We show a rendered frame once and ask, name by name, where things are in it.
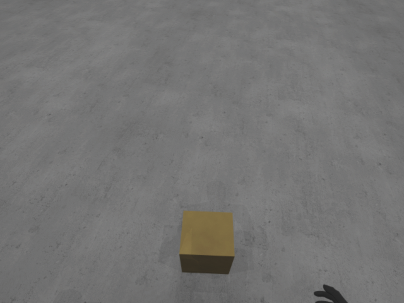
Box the robot right hand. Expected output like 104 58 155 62
314 285 348 303

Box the carton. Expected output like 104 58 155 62
179 211 235 274

